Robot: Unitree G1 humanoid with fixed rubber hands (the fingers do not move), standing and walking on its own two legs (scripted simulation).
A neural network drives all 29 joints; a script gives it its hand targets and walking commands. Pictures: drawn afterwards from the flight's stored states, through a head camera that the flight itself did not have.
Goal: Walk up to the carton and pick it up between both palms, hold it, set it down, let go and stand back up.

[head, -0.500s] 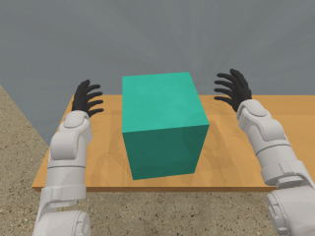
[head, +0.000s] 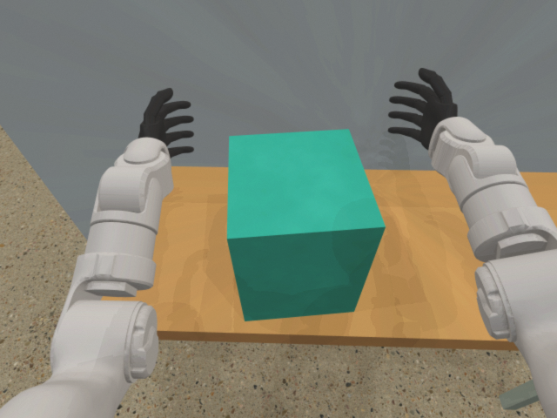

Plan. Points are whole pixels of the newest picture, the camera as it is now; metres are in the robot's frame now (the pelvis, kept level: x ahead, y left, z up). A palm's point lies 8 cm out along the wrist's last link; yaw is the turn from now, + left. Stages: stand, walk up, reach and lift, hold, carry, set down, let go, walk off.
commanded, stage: reach and lift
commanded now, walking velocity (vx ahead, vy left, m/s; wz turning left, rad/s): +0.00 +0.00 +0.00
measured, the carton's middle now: (294, 228) +0.42 +0.00 +0.01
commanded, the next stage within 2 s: none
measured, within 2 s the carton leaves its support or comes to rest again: neither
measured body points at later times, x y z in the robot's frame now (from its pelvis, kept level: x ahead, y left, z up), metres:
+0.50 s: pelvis -0.01 +0.00 +0.00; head +0.03 -0.01 +0.44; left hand +0.42 +0.18 +0.09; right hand +0.45 -0.16 +0.09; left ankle -0.04 +0.14 -0.75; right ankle +0.02 -0.12 -0.75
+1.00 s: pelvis -0.01 +0.00 -0.01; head +0.05 -0.01 +0.43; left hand +0.42 +0.16 +0.05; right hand +0.46 -0.16 +0.07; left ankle -0.04 +0.14 -0.75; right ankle +0.02 -0.12 -0.75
